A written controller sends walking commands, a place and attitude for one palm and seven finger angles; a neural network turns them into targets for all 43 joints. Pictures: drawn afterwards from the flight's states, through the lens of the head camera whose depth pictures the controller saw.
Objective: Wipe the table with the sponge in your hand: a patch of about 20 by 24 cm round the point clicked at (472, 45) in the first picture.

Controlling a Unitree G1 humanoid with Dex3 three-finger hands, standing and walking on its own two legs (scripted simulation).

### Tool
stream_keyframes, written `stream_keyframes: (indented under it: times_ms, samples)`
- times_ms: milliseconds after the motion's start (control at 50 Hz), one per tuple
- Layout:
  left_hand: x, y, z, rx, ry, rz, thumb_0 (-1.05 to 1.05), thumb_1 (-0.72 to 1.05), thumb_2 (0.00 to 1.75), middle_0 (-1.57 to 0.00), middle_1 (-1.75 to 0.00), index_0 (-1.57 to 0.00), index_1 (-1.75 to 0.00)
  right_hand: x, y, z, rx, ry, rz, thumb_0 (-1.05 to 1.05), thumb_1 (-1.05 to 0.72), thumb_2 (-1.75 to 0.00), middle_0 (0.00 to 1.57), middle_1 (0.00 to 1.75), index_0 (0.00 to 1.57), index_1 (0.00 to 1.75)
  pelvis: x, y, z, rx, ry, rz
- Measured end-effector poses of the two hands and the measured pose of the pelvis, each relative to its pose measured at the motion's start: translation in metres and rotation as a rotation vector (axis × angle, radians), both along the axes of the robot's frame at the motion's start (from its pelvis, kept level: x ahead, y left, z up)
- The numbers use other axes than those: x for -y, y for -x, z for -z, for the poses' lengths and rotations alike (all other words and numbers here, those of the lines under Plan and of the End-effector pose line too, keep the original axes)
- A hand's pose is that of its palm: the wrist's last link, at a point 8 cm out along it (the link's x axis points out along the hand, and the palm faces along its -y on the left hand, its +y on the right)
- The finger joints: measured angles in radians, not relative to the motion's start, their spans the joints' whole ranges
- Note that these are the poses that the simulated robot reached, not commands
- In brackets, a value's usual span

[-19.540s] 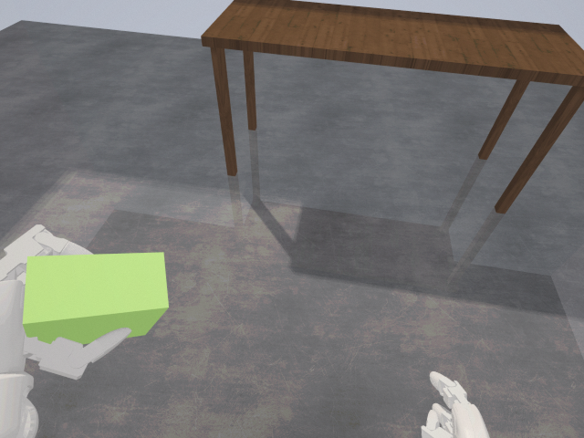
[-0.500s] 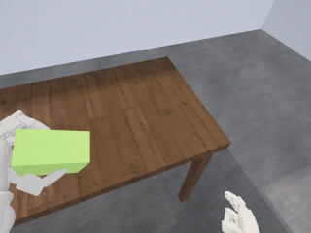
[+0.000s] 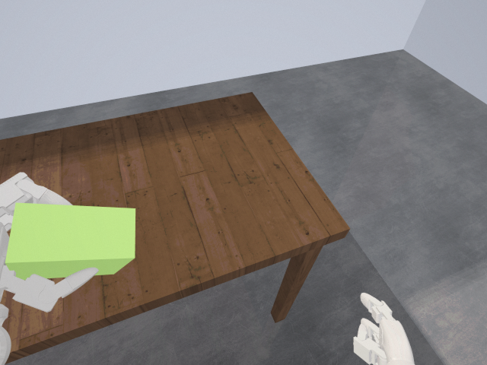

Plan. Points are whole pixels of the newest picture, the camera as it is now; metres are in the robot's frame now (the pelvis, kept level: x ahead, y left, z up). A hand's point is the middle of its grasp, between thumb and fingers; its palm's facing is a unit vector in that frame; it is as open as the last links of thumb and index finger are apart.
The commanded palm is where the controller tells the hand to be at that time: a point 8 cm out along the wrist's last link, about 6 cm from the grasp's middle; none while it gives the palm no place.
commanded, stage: shuffle to correct the standing spot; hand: left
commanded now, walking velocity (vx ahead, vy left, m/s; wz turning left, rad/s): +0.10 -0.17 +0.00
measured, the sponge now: (90, 245) +0.23 +0.21 +0.14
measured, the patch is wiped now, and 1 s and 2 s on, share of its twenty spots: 0.00 0.00 0.00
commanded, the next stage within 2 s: none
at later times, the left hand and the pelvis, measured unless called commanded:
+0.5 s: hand (50, 249) +0.21 +0.24 +0.16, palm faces +0.31 -0.86 -0.41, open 10.1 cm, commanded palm +0.15 +0.28 +0.18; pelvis -0.01 +0.00 +0.00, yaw +0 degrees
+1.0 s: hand (42, 250) +0.21 +0.25 +0.16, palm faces +0.33 -0.85 -0.41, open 10.1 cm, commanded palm +0.15 +0.29 +0.18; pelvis +0.00 +0.00 +0.00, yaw +1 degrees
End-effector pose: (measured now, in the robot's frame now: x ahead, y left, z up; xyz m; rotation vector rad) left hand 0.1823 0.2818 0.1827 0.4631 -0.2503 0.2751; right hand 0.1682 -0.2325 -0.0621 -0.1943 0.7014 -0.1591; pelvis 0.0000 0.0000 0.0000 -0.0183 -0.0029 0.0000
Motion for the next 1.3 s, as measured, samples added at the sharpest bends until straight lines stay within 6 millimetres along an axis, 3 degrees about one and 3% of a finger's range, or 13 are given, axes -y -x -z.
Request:
stream_keyframes:
  times_ms: [240,620,1020,1300]
  samples:
    - [-0.009,0.010,0.002,-0.028,0.010,-0.043,-0.01,-0.50,1.03,-0.73,-1.35,-0.75,-1.33,-0.020,0.009,0.005,-0.033,-0.029,-0.043,0.01,-0.90,-0.90,0.20,0.30,0.20,0.30,-0.003,0.007,-0.004,0.002,-0.006,-0.004]
    - [-0.004,0.004,0.003,-0.045,-0.002,-0.021,-0.01,-0.50,1.04,-0.73,-1.35,-0.75,-1.33,0.001,0.016,0.004,-0.045,0.001,0.013,0.01,-0.90,-0.90,0.20,0.30,0.20,0.30,-0.001,0.004,-0.004,0.001,-0.003,-0.006]
    - [-0.009,0.007,0.007,-0.061,0.014,-0.042,-0.01,-0.50,1.04,-0.73,-1.34,-0.75,-1.33,-0.016,0.007,0.004,-0.042,-0.027,-0.025,0.01,-0.90,-0.90,0.20,0.30,0.20,0.30,-0.004,0.004,-0.005,0.002,0.000,-0.012]
    - [-0.006,0.006,0.006,-0.064,0.015,-0.029,-0.01,-0.50,1.04,-0.73,-1.34,-0.75,-1.33,-0.011,0.007,0.003,-0.034,-0.026,-0.012,0.01,-0.90,-0.90,0.20,0.30,0.20,0.30,-0.003,0.004,-0.005,0.007,0.002,-0.012]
